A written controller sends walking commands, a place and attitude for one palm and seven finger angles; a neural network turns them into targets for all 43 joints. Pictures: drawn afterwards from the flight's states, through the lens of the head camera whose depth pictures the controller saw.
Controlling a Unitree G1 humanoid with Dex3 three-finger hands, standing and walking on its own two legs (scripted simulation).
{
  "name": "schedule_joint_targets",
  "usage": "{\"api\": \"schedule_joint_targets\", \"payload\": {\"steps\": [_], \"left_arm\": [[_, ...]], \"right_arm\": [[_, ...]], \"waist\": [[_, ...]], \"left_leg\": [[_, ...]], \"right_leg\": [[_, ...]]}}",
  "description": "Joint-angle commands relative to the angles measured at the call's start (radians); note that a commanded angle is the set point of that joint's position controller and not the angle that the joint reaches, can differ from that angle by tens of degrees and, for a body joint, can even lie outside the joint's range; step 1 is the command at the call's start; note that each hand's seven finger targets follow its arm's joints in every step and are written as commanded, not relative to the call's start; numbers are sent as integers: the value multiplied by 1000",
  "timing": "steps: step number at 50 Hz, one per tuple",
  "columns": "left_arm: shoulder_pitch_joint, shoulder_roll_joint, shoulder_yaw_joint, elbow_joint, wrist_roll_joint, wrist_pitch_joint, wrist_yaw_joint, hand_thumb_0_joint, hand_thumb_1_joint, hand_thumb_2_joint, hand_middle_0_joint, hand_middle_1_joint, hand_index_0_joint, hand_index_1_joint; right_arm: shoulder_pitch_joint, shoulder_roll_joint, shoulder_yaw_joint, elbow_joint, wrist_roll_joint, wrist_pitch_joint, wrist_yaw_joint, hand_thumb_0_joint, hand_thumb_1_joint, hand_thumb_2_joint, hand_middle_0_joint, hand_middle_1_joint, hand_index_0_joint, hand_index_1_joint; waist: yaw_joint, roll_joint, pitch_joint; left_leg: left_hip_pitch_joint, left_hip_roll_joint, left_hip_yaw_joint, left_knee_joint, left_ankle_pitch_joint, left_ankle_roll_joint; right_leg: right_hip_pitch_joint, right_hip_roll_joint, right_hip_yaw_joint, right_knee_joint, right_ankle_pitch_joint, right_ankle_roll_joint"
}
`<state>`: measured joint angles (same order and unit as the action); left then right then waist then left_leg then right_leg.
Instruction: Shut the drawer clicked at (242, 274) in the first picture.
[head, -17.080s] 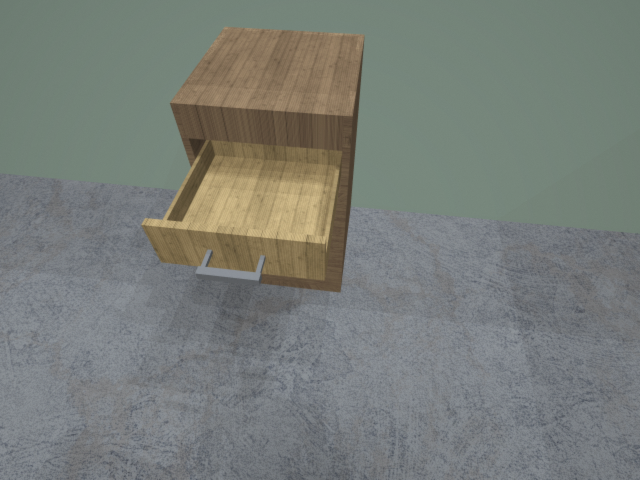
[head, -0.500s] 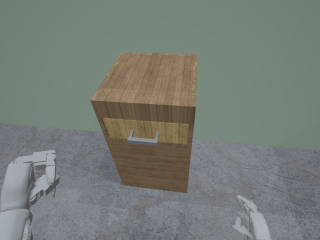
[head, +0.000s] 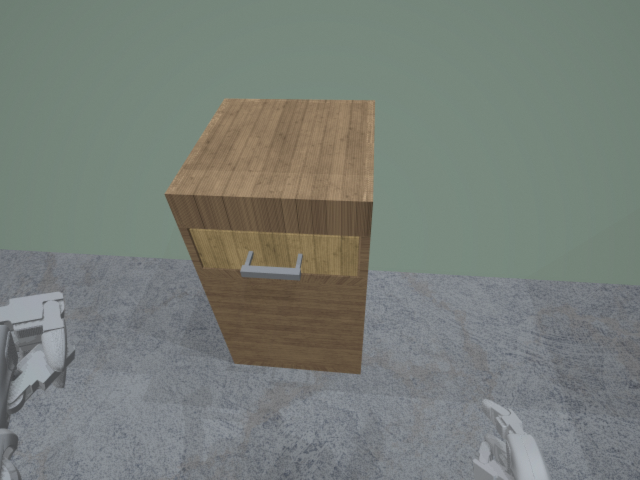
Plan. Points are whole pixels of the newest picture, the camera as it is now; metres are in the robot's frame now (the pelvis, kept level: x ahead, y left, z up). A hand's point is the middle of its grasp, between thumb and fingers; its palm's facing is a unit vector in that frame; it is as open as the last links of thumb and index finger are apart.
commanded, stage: step back with the hand held close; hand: left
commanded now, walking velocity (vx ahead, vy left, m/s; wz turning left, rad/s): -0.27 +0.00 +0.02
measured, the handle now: (272, 265) +0.61 +0.17 -0.19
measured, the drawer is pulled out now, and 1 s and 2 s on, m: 0.00 0.00 0.00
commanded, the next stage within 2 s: stop stepping back and stand still in 1.88 s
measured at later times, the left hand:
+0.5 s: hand (12, 417) +0.13 +0.27 +0.16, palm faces +0.37 -0.79 -0.48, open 3.3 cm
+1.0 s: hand out of the picture +0.10 +0.27 +0.16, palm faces +0.35 -0.79 -0.50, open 3.3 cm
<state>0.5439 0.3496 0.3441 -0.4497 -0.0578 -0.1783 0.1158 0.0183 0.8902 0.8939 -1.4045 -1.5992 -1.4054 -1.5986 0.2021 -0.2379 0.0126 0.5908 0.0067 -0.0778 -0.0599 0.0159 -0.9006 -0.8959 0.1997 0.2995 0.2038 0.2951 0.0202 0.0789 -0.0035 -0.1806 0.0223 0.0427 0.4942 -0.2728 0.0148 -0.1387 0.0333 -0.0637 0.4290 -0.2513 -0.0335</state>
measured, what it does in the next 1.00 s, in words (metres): shifts its weight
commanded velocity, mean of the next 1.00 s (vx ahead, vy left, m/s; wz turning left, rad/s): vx -0.32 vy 0.00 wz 0.00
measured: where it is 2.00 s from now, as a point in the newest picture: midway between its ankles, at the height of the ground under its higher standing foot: outside the picture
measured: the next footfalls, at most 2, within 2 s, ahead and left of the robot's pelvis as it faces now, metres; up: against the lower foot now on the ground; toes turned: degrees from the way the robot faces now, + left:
right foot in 1.16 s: -0.12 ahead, -0.10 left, +0.00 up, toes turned +6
right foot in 1.78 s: -0.26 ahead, -0.10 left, +0.00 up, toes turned -5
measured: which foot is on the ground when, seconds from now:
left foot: down 0.00-1.00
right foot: down 0.00-1.00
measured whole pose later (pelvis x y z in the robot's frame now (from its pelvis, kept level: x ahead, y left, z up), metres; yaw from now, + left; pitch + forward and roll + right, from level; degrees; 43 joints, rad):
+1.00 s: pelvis -0.09 +0.03 -0.02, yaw +2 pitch +1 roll -2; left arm 0.62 0.43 0.41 -0.61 -0.02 -0.33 0.15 0.02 0.89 0.89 -1.41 -1.60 -1.41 -1.60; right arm 0.18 -0.23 -0.03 0.58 0.00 -0.09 -0.06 0.02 -0.90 -0.90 0.20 0.30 0.20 0.30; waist -0.03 0.00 0.06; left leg -0.47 -0.02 0.02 0.62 -0.17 0.07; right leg -0.40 0.04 -0.01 0.56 -0.19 0.00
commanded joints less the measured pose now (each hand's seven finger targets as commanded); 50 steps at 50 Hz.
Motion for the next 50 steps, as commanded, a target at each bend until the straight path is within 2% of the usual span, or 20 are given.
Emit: {"api": "schedule_joint_targets", "payload": {"steps": [1, 4, 6, 9, 11, 16, 19, 21, 25, 27, 29, 31, 34, 36, 39, 42, 45, 47, 48, 50], "left_arm": [[56, 148, 94, -178, 0, -70, 11, 0, 900, 900, -1400, -1600, -1400, -1600], [95, 188, 133, -225, -2, -79, 24, 0, 900, 900, -1400, -1600, -1400, -1600], [103, 211, 150, -259, -5, -84, 30, 0, 900, 900, -1400, -1600, -1400, -1600], [120, 209, 150, -290, -5, -90, 38, 0, 900, 900, -1400, -1600, -1400, -1600], [116, 217, 154, -303, -4, -93, 40, 0, 900, 900, -1400, -1600, -1400, -1600], [104, 195, 141, -289, 5, -101, 45, 0, 900, 900, -1400, -1600, -1400, -1600], [87, 180, 136, -250, 11, -104, 49, 0, 900, 900, -1400, -1600, -1400, -1600], [57, 192, 139, -277, 17, -111, 50, 0, 900, 900, -1400, -1600, -1400, -1600], [60, 191, 131, -307, 19, -124, 57, 0, 900, 900, -1400, -1600, -1400, -1600], [51, 196, 135, -335, 22, -129, 61, 0, 900, 900, -1400, -1600, -1400, -1600], [45, 195, 140, -354, 28, -138, 64, 0, 900, 900, -1400, -1600, -1400, -1600], [49, 207, 167, -352, 36, -140, 67, 0, 900, 900, -1400, -1600, -1400, -1600], [69, 215, 192, -337, 41, -152, 60, 0, 900, 900, -1400, -1600, -1400, -1600], [71, 208, 187, -336, 35, -158, 52, 0, 900, 900, -1400, -1600, -1400, -1600], [61, 212, 185, -343, 32, -171, 46, 0, 900, 900, -1400, -1600, -1400, -1600], [56, 227, 186, -346, 27, -180, 50, 0, 900, 900, -1400, -1600, -1400, -1600], [66, 238, 187, -349, 21, -194, 59, 0, 900, 900, -1400, -1600, -1400, -1600], [84, 248, 205, -339, 24, -198, 65, 0, 900, 900, -1400, -1600, -1400, -1600], [95, 247, 213, -334, 26, -200, 63, 0, 900, 900, -1400, -1600, -1400, -1600], [81, 242, 231, -340, 40, -205, 56, 0, 900, 900, -1400, -1600, -1400, -1600]], "right_arm": [[-124, -103, -56, -172, -4, -16, -8, 0, -900, -900, 200, 300, 200, 300], [-130, -101, -62, -188, 1, 1, -12, 0, -900, -900, 200, 300, 200, 300], [-133, -105, -65, -196, 0, 5, -17, 0, -900, -900, 200, 300, 200, 300], [-121, -106, -67, -204, 3, 7, -21, 0, -900, -900, 200, 300, 200, 300], [-118, -108, -68, -203, 1, 2, -25, 0, -900, -900, 200, 300, 200, 300], [-107, -116, -71, -199, -3, -16, -26, 0, -900, -900, 200, 300, 200, 300], [-103, -113, -69, -194, 1, -22, -24, 0, -900, -900, 200, 300, 200, 300], [-96, -121, -72, -196, -2, -28, -23, 0, -900, -900, 200, 300, 200, 300], [-87, -115, -70, -192, -6, -38, -19, 0, -900, -900, 200, 300, 200, 300], [-91, -116, -67, -195, -9, -43, -21, 0, -900, -900, 200, 300, 200, 300], [-90, -122, -64, -201, -10, -48, -22, 0, -900, -900, 200, 300, 200, 300], [-98, -119, -65, -206, -10, -55, -27, 0, -900, -900, 200, 300, 200, 300], [-95, -114, -71, -205, -6, -63, -26, 0, -900, -900, 200, 300, 200, 300], [-82, -115, -76, -192, -9, -66, -22, 0, -900, -900, 200, 300, 200, 300], [-78, -118, -84, -178, -9, -69, -15, 0, -900, -900, 200, 300, 200, 300], [-74, -116, -91, -163, -10, -65, -9, 0, -900, -900, 200, 300, 200, 300], [-80, -111, -93, -158, -10, -57, -9, 0, -900, -900, 200, 300, 200, 300], [-90, -110, -90, -156, -12, -56, -15, 0, -900, -900, 200, 300, 200, 300], [-96, -114, -90, -160, -10, -58, -18, 0, -900, -900, 200, 300, 200, 300], [-111, -127, -89, -176, -11, -69, -25, 0, -900, -900, 200, 300, 200, 300]], "waist": [[-13, -48, -45], [-7, -78, -111], [-5, -42, -128], [-7, -25, -143], [-4, -8, -144], [-11, 7, -94], [-19, -40, -41], [-25, -60, -32], [-32, -92, -34], [-33, -42, -34], [-31, 22, -39], [-23, 77, -55], [-23, 51, -68], [-30, -5, -82], [-36, -57, -87], [-45, -105, -87], [-51, -102, -79], [-49, -55, -80], [-47, -25, -91], [-38, 93, -94]], "left_leg": [[-2, 45, -72, -84, 203, 39], [-22, 58, -88, -97, 258, 45], [-41, 59, -92, -92, 290, 43], [-69, 66, -102, -88, 314, 42], [-87, 78, -124, -111, 302, 44], [-224, 103, -160, -175, 75, 60], [-339, 107, -166, -193, -134, 71], [-369, 90, -171, -171, -214, 71], [-297, 64, -158, -109, -210, 61], [-308, 79, -174, -137, -233, 63], [-376, 112, -209, -199, -293, 77], [-481, 157, -268, -277, -358, 96], [-523, 154, -255, -234, -307, 107], [-486, 126, -224, -170, -202, 93], [-428, 84, -181, -91, -182, 78], [-328, 40, -159, 2, -164, 53], [-254, 28, -156, 37, -157, 43], [-291, 66, -200, -53, -160, 58], [-350, 101, -226, -112, -194, 74], [-584, 207, -323, -286, -404, 125]], "right_leg": [[-48, -130, 125, -79, 253, 24], [0, -115, 106, -35, 281, 30], [12, -116, 108, -16, 312, 28], [27, -106, 105, 14, 327, 28], [21, -92, 92, 37, 291, 31], [36, -70, 94, 85, 174, 33], [46, -73, 119, 84, 102, 34], [33, -82, 146, 46, 44, 29], [-74, -107, 177, -38, -65, 13], [-69, -92, 160, -19, -86, 17], [-5, -59, 127, 51, -70, 30], [110, -19, 101, 176, 18, 41], [153, -10, 126, 220, 132, 42], [132, -30, 154, 191, 207, 31], [46, -70, 207, 127, 196, 13], [-93, -131, 270, 16, 79, -24], [-202, -151, 264, -37, -35, -39], [-164, -97, 202, 23, -17, -16], [-94, -58, 170, 81, 2, 5], [123, 26, 108, 309, 38, 37]]}}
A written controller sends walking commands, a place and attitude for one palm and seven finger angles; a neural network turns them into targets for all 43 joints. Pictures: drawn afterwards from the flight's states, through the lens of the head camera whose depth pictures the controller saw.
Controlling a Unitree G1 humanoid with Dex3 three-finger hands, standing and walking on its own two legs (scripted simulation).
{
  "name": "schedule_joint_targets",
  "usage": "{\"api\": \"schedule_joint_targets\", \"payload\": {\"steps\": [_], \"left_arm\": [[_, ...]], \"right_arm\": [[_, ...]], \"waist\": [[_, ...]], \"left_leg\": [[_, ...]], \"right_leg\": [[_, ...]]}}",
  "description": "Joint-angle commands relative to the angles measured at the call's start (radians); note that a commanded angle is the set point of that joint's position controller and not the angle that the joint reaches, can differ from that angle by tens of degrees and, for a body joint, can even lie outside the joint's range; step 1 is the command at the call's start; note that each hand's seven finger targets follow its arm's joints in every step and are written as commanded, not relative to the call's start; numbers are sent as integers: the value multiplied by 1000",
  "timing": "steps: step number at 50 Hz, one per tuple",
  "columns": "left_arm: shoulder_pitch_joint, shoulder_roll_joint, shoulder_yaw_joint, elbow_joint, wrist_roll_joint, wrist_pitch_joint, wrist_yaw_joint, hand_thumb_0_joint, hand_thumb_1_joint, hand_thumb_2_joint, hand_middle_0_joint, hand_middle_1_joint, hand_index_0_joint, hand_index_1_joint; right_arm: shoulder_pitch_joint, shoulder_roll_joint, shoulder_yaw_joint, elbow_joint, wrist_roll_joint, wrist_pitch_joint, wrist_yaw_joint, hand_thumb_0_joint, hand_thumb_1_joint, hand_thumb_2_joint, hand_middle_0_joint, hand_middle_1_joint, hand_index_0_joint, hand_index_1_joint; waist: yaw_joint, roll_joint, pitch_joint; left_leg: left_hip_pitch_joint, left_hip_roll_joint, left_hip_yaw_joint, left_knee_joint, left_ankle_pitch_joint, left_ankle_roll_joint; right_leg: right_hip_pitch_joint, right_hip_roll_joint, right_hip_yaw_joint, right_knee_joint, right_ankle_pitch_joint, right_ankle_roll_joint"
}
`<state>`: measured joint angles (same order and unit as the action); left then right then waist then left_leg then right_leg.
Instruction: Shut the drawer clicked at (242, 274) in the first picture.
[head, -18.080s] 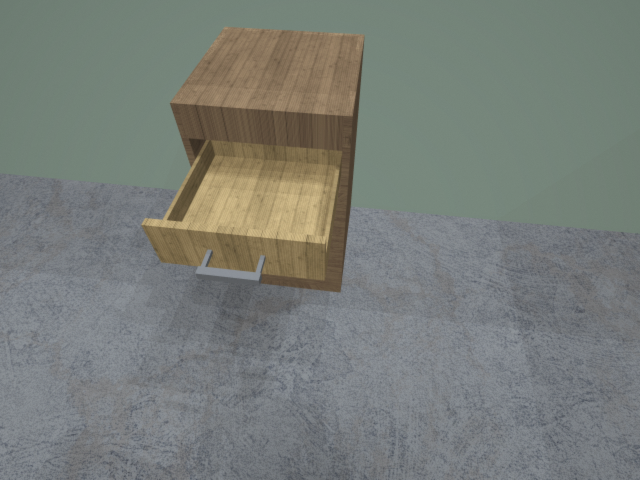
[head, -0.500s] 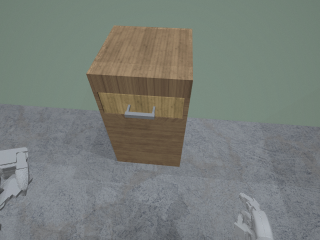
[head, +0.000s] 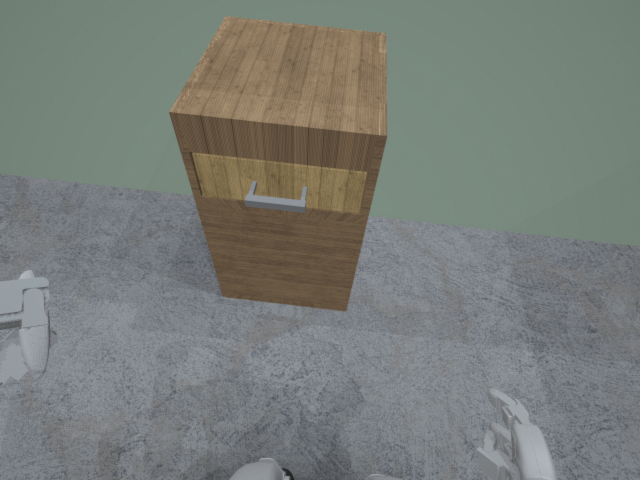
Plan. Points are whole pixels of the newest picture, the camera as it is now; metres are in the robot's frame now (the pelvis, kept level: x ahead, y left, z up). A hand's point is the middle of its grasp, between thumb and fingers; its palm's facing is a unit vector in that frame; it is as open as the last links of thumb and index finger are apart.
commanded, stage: step back with the hand held close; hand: left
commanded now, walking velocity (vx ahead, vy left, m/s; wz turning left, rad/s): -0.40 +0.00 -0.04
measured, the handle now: (277, 196) +0.70 +0.11 -0.17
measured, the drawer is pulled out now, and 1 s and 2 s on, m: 0.00 0.00 0.00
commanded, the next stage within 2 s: stop stepping back and stand still in 0.88 s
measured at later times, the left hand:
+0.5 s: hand out of the picture +0.15 +0.23 +0.18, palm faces +0.29 -0.83 -0.48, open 3.2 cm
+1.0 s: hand out of the picture +0.07 +0.25 +0.18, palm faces +0.20 -0.90 -0.40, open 3.3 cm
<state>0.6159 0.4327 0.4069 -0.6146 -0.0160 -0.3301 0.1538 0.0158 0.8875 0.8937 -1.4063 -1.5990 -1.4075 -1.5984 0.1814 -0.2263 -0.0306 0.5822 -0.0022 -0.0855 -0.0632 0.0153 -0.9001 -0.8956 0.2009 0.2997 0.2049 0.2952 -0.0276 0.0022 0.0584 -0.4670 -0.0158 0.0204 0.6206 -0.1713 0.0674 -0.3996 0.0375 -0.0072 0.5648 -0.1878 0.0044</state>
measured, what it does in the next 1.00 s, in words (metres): walks backwards: right foot, then right foot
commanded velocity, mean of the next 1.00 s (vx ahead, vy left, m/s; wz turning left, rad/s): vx -0.38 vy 0.00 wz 0.03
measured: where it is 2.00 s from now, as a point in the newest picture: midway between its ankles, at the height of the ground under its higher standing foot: outside the picture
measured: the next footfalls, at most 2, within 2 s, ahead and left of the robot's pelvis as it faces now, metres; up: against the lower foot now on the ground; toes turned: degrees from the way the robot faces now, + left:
right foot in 0.16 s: -0.03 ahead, -0.13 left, +0.00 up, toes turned +4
right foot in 0.78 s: -0.17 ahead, -0.12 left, +0.00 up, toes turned -7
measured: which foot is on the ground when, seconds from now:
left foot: down 0.00-0.78, up 0.80-0.90, down 0.92-1.00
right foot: down 0.00-0.00, up 0.02-0.14, down 0.16-0.52, up 0.54-0.76, down 0.78-0.92, up 0.94-1.00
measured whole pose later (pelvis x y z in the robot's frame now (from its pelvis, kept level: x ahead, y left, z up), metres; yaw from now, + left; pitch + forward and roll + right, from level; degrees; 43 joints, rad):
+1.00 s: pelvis -0.17 +0.04 +0.01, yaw -7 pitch +2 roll -2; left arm 0.53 0.45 0.38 -0.57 -0.06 -0.28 0.12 0.02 0.89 0.89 -1.41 -1.60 -1.41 -1.60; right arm 0.19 -0.17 0.02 0.66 -0.03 -0.11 -0.07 0.02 -0.90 -0.90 0.20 0.30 0.21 0.30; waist -0.02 -0.06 0.02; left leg -0.42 -0.04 -0.01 0.48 -0.09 0.07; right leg -0.33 0.04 0.06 0.77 -0.51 0.00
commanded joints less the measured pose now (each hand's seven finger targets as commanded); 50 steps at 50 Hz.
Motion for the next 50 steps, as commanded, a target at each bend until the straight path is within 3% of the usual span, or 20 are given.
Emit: {"api": "schedule_joint_targets", "payload": {"steps": [1, 7, 9, 11, 15, 19, 21, 24, 26, 27, 30, 34, 37, 40, 42, 44, 45, 46, 47, 50], "left_arm": [[-16, 152, 166, -193, 4, -54, 14, 0, 900, 900, -1400, -1600, -1400, -1600], [7, 133, 134, -200, -23, -76, -6, 0, 900, 900, -1400, -1600, -1400, -1600], [-20, 159, 132, -222, -26, -102, -9, 0, 900, 900, -1400, -1600, -1400, -1600], [-49, 159, 109, -233, -26, -100, -10, 0, 900, 900, -1400, -1600, -1400, -1600], [48, 191, 158, -192, -49, -79, -17, 0, 900, 900, -1400, -1600, -1400, -1600], [56, 211, 170, -142, -62, -71, -4, 0, 900, 900, -1400, -1600, -1400, -1600], [4, 181, 143, -125, -55, -62, 6, 0, 900, 900, -1400, -1600, -1400, -1600], [-31, 180, 116, -106, -37, -58, -5, 0, 900, 900, -1400, -1600, -1400, -1600], [-44, 189, 106, -155, -43, -76, -21, 0, 900, 900, -1400, -1600, -1400, -1600], [-30, 184, 110, -174, -41, -66, -22, 0, 900, 900, -1400, -1600, -1400, -1600], [-12, 146, 89, -217, -42, -42, -8, 0, 900, 900, -1400, -1600, -1400, -1600], [13, 147, 85, -242, -54, -19, -5, 0, 900, 900, -1400, -1600, -1400, -1600], [24, 174, 106, -224, -68, -21, -14, 0, 900, 900, -1400, -1600, -1400, -1600], [-64, 243, 158, -216, -76, -48, 6, 0, 900, 900, -1400, -1600, -1400, -1600], [-77, 149, 72, -128, -55, -6, -11, 0, 900, 900, -1400, -1600, -1400, -1600], [-92, 140, 55, -114, -40, 9, -16, 0, 900, 900, -1400, -1600, -1400, -1600], [-92, 154, 66, -142, -42, 0, -18, 0, 900, 900, -1400, -1600, -1400, -1600], [-117, 177, 59, -181, -44, -13, -22, 0, 900, 900, -1400, -1600, -1400, -1600], [-25, 192, 99, -148, -50, -20, -22, 0, 900, 900, -1400, -1600, -1400, -1600], [58, 170, 99, -271, -61, 5, -13, 0, 900, 900, -1400, -1600, -1400, -1600]], "right_arm": [[-101, -139, -47, -174, -8, -67, -24, 0, -900, -900, 200, 300, 200, 300], [-57, -129, -43, -110, -28, -96, -9, 0, -900, -900, 200, 300, 200, 300], [-45, -122, -42, -76, -33, -91, 0, 0, -900, -900, 200, 300, 200, 300], [-49, -111, -49, -80, -20, -79, 0, 0, -900, -900, 200, 300, 200, 300], [-107, -106, -40, -145, -2, -49, -4, 0, -900, -900, 200, 300, 200, 300], [-102, -91, -44, -143, 3, -31, -11, 0, -900, -900, 200, 300, 200, 300], [-88, -82, -41, -123, -6, -23, -9, 0, -900, -900, 200, 300, 200, 300], [-105, -113, -33, -128, 0, -28, -24, 0, -900, -900, 200, 300, 200, 300], [-118, -144, -32, -153, -11, -67, -26, 0, -900, -900, 200, 300, 200, 300], [-99, -139, -34, -145, -29, -78, -26, 0, -900, -900, 200, 300, 200, 300], [-59, -124, -39, -122, -29, -91, -6, 0, -900, -900, 200, 300, 200, 300], [-56, -108, -27, -116, -41, -88, 5, 0, -900, -900, 200, 300, 200, 300], [-41, -97, -26, -102, -49, -59, 5, 0, -900, -900, 200, 300, 200, 300], [-22, -74, -10, -78, -46, -47, -2, 0, -900, -900, 200, 300, 200, 300], [-54, -97, -27, -63, -25, -49, -11, 0, -900, -900, 200, 300, 200, 300], [-94, -91, 9, -77, -14, -45, -24, 0, -900, -900, 200, 300, 200, 300], [-109, -126, 7, -85, -17, -56, -34, 0, -900, -900, 200, 300, 200, 300], [-107, -133, -6, -107, -9, -74, -29, 0, -900, -900, 200, 300, 200, 300], [-67, -122, -7, -96, -30, -92, -21, 0, -900, -900, 200, 300, 200, 300], [-12, -119, -13, -114, -27, -102, -1, 0, -900, -900, 200, 300, 200, 300]], "waist": [[16, 232, -145], [14, 112, -164], [14, 75, -271], [0, 10, -373], [7, 36, -272], [-5, -65, -132], [-10, -94, -101], [3, 17, -75], [23, 252, -177], [29, 246, -213], [36, 144, -236], [33, 246, -243], [31, 166, -248], [4, -101, -208], [-5, -214, -83], [-13, -55, -6], [8, 142, -38], [15, 238, -116], [44, 222, -237], [41, 165, -320]], "left_leg": [[-364, 281, -342, -454, -530, 91], [6, 239, -249, -271, -65, 64], [291, 187, -158, -129, 342, 17], [432, 133, -56, -57, 473, -17], [281, 111, -61, -89, 108, -16], [255, 15, -56, 111, -130, -72], [222, 7, -71, 133, -90, -72], [217, 108, -147, -219, 221, -19], [107, 292, -357, -466, 72, 46], [42, 350, -414, -513, -101, 69], [163, 292, -268, -449, -95, 80], [145, 236, -189, -518, -197, -5], [197, 175, -118, -392, -122, -75], [387, 41, -57, 186, -90, -106], [261, 11, -85, 283, -177, -92], [191, 48, -103, -163, 83, -65], [197, 156, -240, -336, 362, -23], [241, 264, -370, -397, 508, 7], [275, 317, -445, -415, 376, 4], [319, 284, -353, -398, 165, 51]], "right_leg": [[430, 38, 47, 247, -22, 5], [219, 5, 70, -9, -121, -18], [114, -47, 112, -133, 153, -16], [106, -65, 95, -108, 395, 27], [60, -87, 118, -140, 185, 15], [-170, -232, 275, -332, -168, -118], [-139, -268, 272, -311, 32, -154], [0, -51, 85, -124, 143, -29], [176, 70, 36, 183, -212, -4], [215, 64, 85, 346, -320, -7], [129, 31, 57, 293, -349, -21], [228, 45, -34, 65, -350, -40], [262, -16, -20, -237, -234, -65], [-156, -380, 232, -435, -88, -190], [-172, -327, 110, -335, -41, -186], [-33, -176, -12, -104, 153, -74], [20, -32, -41, 38, 45, -7], [44, 13, 12, 185, -283, -16], [56, 31, 70, 314, -410, -19], [64, 15, 78, 320, -338, -5]]}}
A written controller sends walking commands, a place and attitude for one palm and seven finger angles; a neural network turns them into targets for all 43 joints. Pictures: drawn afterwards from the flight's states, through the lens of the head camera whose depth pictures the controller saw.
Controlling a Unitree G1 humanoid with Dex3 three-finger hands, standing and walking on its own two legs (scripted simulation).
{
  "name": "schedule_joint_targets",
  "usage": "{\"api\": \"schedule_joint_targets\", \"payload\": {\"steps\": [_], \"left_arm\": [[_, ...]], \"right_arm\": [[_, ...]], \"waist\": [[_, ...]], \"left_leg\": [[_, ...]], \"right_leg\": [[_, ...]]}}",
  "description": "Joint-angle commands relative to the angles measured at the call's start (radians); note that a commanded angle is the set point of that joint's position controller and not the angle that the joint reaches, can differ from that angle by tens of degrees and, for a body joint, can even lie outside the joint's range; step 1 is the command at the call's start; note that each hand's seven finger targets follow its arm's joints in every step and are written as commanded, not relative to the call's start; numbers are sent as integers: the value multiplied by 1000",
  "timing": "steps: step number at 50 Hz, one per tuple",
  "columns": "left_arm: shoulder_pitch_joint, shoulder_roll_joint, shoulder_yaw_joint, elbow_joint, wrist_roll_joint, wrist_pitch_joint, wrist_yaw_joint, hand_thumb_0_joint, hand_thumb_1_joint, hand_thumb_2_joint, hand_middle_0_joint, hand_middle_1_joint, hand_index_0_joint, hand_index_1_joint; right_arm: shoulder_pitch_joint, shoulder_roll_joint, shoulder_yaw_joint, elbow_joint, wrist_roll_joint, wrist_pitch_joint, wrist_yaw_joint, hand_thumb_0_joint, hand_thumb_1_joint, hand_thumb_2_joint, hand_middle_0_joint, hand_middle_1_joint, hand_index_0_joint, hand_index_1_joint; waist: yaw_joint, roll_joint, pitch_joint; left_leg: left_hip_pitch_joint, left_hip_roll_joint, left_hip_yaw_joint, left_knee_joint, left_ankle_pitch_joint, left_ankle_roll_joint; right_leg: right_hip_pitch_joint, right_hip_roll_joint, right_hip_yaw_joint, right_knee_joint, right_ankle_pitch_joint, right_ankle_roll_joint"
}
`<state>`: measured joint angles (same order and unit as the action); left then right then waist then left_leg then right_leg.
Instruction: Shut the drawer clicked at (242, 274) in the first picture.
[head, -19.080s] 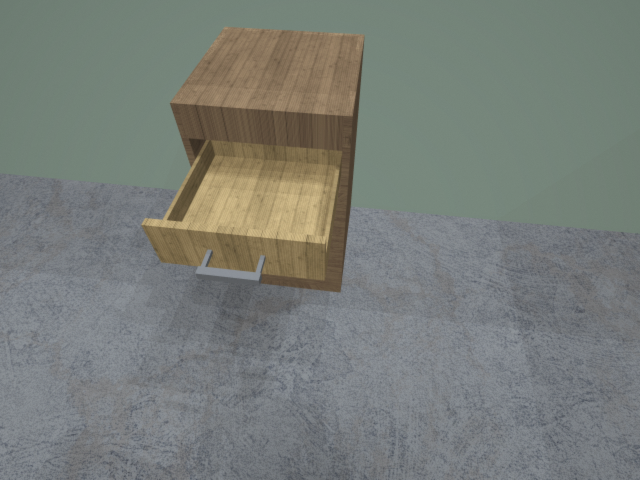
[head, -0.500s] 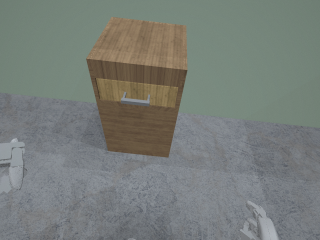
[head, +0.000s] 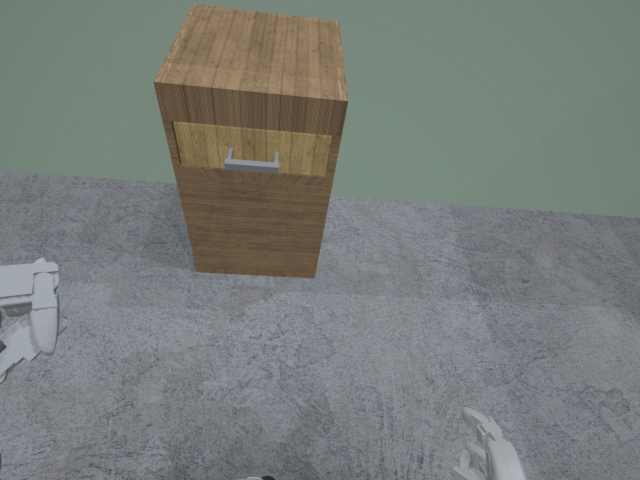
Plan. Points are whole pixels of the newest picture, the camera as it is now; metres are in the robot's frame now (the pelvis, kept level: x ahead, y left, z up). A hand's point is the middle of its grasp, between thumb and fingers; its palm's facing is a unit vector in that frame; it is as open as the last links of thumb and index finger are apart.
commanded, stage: stop stepping back and stand still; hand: left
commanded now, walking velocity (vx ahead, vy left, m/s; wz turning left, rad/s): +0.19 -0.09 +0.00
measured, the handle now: (253, 160) +0.85 +0.18 -0.18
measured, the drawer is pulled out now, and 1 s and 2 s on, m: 0.00 0.00 0.00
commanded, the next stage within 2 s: let the arm hang, fingers relaxed in 1.36 s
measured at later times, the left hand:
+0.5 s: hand out of the picture +0.10 +0.23 +0.17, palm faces +0.35 -0.85 -0.40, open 3.3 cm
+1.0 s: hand out of the picture +0.09 +0.26 +0.17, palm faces +0.43 -0.77 -0.47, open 3.3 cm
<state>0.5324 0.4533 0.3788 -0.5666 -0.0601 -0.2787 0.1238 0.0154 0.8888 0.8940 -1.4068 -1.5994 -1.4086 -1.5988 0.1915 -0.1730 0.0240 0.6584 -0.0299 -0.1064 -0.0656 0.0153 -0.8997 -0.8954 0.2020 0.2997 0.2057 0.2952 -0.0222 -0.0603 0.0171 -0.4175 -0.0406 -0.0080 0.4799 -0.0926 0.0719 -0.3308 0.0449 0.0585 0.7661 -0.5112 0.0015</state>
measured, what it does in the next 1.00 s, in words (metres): steps on the spot: right foot, then left foot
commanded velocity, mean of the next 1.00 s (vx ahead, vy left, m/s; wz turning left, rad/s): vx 0.12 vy -0.02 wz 0.00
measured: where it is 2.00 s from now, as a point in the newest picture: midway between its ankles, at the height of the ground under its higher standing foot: outside the picture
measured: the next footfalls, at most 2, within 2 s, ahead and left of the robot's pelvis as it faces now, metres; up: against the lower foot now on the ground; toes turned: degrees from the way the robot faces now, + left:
right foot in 0.16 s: -0.03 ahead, -0.09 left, +0.00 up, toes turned +3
left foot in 0.36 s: -0.02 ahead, +0.13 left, +0.00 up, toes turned +8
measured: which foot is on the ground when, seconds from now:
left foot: down 0.00-0.16, up 0.18-0.34, down 0.36-1.00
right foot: up 0.00-0.14, down 0.16-1.00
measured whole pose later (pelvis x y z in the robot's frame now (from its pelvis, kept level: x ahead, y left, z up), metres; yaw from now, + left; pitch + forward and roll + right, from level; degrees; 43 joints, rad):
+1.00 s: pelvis -0.08 +0.01 +0.00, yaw +5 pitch +0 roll -1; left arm 0.64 0.38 0.36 -0.60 -0.03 -0.23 0.15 0.02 0.89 0.89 -1.41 -1.60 -1.41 -1.60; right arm 0.20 -0.18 0.02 0.61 0.00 -0.11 -0.05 0.01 -0.90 -0.90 0.20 0.30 0.20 0.30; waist -0.01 0.02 0.02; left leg -0.31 0.03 0.03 0.58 -0.26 0.01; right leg -0.24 0.03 -0.05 0.53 -0.29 -0.03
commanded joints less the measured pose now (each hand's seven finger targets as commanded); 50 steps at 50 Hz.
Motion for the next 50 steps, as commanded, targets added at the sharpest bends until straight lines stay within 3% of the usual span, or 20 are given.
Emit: {"api": "schedule_joint_targets", "payload": {"steps": [1, 4, 6, 8, 9, 11, 15, 16, 18, 20, 24, 25, 26, 27, 29, 34, 38, 43, 47, 50], "left_arm": [[187, 140, 124, -339, -23, -32, 18, 0, 900, 900, -1400, -1600, -1400, -1600], [248, 140, 143, -331, -17, 9, 33, 0, 900, 900, -1400, -1600, -1400, -1600], [257, 169, 174, -315, -9, 30, 34, 0, 900, 900, -1400, -1600, -1400, -1600], [223, 176, 177, -285, -14, 30, 32, 0, 900, 900, -1400, -1600, -1400, -1600], [129, 184, 197, -321, -34, 32, 42, 0, 900, 900, -1400, -1600, -1400, -1600], [18, 110, 121, -217, -16, 63, 36, 0, 900, 900, -1400, -1600, -1400, -1600], [-112, 49, 16, -112, 30, 60, 50, 0, 900, 900, -1400, -1600, -1400, -1600], [-149, 41, -7, -154, 30, 58, 48, 0, 900, 900, -1400, -1600, -1400, -1600], [-147, 87, 32, -290, 43, 27, 50, 0, 900, 900, -1400, -1600, -1400, -1600], [-58, 136, 105, -340, 50, 18, 43, 0, 900, 900, -1400, -1600, -1400, -1600], [195, 116, 141, -311, 26, 27, 47, 0, 900, 900, -1400, -1600, -1400, -1600], [207, 112, 139, -263, 34, 32, 46, 0, 900, 900, -1400, -1600, -1400, -1600], [219, 106, 138, -188, 32, 46, 44, 0, 900, 900, -1400, -1600, -1400, -1600], [105, 123, 146, -235, 5, 37, 39, 0, 900, 900, -1400, -1600, -1400, -1600], [41, 118, 161, -169, 16, 20, 47, 0, 900, 900, -1400, -1600, -1400, -1600], [-24, 68, 58, -179, 31, 19, 46, 0, 900, 900, -1400, -1600, -1400, -1600], [-59, 103, 92, -290, 48, -10, 43, 0, 900, 900, -1400, -1600, -1400, -1600], [90, 90, 116, -229, 46, 3, 44, 0, 900, 900, -1400, -1600, -1400, -1600], [107, 71, 101, -160, 15, 23, 39, 0, 900, 900, -1400, -1600, -1400, -1600], [90, 74, 97, -170, 14, 22, 45, 0, 900, 900, -1400, -1600, -1400, -1600]], "right_arm": [[-34, -168, -67, -218, 10, -80, 8, 0, -900, -900, 200, 300, 200, 300], [-61, -159, -58, -243, 4, -53, 8, 0, -900, -900, 200, 300, 200, 300], [-59, -156, -65, -245, 2, -35, -2, 0, -900, -900, 200, 300, 200, 300], [-25, -143, -79, -208, 7, -11, -13, 0, -900, -900, 200, 300, 200, 300], [-29, -152, -83, -184, -2, 0, -14, 0, -900, -900, 200, 300, 200, 300], [-29, -151, -89, -163, 26, 4, -20, 0, -900, -900, 200, 300, 200, 300], [-64, -156, -64, -140, 24, -38, -44, 0, -900, -900, 200, 300, 200, 300], [-75, -168, -62, -157, 28, -53, -51, 0, -900, -900, 200, 300, 200, 300], [-52, -182, -53, -191, 27, -68, -43, 0, -900, -900, 200, 300, 200, 300], [-57, -124, -51, -184, 14, -85, -10, 0, -900, -900, 200, 300, 200, 300], [-75, -130, -50, -211, 13, -52, 13, 0, -900, -900, 200, 300, 200, 300], [-67, -129, -55, -212, 12, -31, 10, 0, -900, -900, 200, 300, 200, 300], [-60, -117, -68, -218, 17, -8, 12, 0, -900, -900, 200, 300, 200, 300], [-58, -134, -76, -206, 18, -4, 4, 0, -900, -900, 200, 300, 200, 300], [-6, -120, -70, -159, 16, -26, -1, 0, -900, -900, 200, 300, 200, 300], [-50, -131, -53, -154, 19, -47, -34, 0, -900, -900, 200, 300, 200, 300], [-57, -131, -48, -168, 19, -83, -27, 0, -900, -900, 200, 300, 200, 300], [-49, -130, -55, -179, 28, -81, -1, 0, -900, -900, 200, 300, 200, 300], [-45, -126, -68, -177, 37, -46, 7, 0, -900, -900, 200, 300, 200, 300], [-57, -127, -57, -179, 36, -38, -4, 0, -900, -900, 200, 300, 200, 300]], "waist": [[35, 236, -282], [26, 354, -144], [24, 283, -117], [1, -55, -98], [-2, -108, -82], [-27, -128, -52], [-20, -37, 48], [-20, 79, 76], [-9, 383, 37], [-10, 386, 7], [35, 289, -61], [39, 153, -40], [33, -146, -2], [1, -180, 9], [-23, -37, -56], [-8, 2, 22], [6, 319, -33], [23, 127, -44], [-2, -52, -19], [2, -6, -76]], "left_leg": [[245, 274, -283, -275, -70, 36], [-65, 194, -204, -415, -505, -29], [-139, 111, -120, -332, -503, -83], [132, -1, 7, 260, -271, -112], [127, 24, -26, 465, -186, -109], [39, 62, -70, 591, -220, -97], [139, 95, 46, 108, -309, -32], [123, 108, -2, -46, -373, -21], [152, 304, -426, -268, -455, 94], [91, 331, -538, -340, -555, 122], [-211, 215, -180, -175, -527, 10], [-326, 129, -85, 28, -536, -26], [-376, 24, 15, 397, -455, -66], [-343, 36, 24, 617, -342, -75], [-159, 96, -15, 602, -307, -66], [236, 83, 79, 69, -257, -36], [121, 319, -335, -287, -388, 68], [45, 197, -89, -85, -191, -1], [96, 83, 11, 152, -183, -60], [194, 101, -2, 5, -46, -48]], "right_leg": [[31, 8, -15, 53, -3, -2], [259, 52, -138, -143, -17, -26], [378, 40, -153, -359, 18, -43], [-48, -266, 127, -634, -127, -153], [-180, -395, 183, -643, -108, -211], [-248, -385, 154, -614, -316, -185], [-153, -279, -83, -423, -205, -92], [-126, -226, -128, -296, -181, -66], [-170, -44, -169, 81, -24, 4], [-166, -64, -60, 247, -10, -16], [330, -26, -129, -173, 23, -38], [404, -67, -48, -303, -14, -74], [292, -275, 305, -533, -196, -160], [180, -410, 445, -617, -80, -206], [16, -377, 294, -576, -156, -196], [-172, -246, 24, -447, -142, -103], [-35, -67, -87, 15, 40, 5], [193, -82, -56, -333, 242, -9], [37, -255, 218, -509, 159, -102], [109, -193, 75, -402, 392, -62]]}}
